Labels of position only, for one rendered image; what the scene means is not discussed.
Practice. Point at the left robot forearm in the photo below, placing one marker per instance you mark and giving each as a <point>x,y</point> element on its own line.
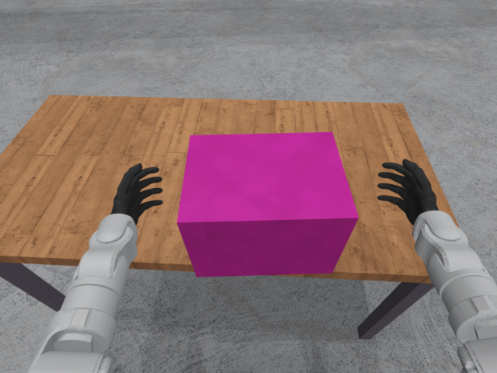
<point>86,322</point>

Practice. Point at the right robot upper arm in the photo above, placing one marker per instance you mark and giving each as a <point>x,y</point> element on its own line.
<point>479,356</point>

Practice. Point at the table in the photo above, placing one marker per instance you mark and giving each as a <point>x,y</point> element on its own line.
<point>60,174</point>

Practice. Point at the carton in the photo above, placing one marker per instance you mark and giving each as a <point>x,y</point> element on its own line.
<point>265,204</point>

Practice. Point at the right robot forearm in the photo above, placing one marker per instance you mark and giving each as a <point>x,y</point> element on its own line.
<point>461,281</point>

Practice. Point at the left robot hand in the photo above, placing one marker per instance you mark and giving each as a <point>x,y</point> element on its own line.
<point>128,198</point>

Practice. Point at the left robot upper arm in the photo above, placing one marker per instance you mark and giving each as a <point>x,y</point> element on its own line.
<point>72,362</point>

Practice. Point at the right robot hand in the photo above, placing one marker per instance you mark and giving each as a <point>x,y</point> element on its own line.
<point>417,193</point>

